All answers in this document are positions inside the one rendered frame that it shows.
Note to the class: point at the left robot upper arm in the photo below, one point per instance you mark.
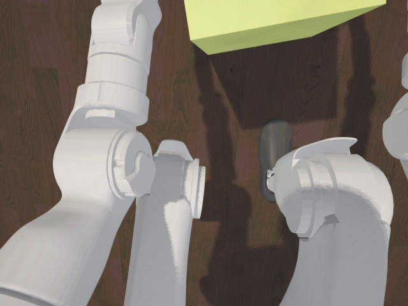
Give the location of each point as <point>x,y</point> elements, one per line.
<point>58,258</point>

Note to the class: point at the robot right foot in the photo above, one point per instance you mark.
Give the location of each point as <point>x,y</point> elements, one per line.
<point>274,142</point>

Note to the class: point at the carton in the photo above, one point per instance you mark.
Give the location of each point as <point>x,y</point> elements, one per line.
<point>217,26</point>

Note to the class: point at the left robot forearm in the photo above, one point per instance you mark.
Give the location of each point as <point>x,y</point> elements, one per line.
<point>114,92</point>

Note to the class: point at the right robot upper arm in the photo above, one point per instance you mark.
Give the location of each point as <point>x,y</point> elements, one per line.
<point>395,132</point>

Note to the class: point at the left robot shin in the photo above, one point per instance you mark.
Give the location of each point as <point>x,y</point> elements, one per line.
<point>170,146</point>

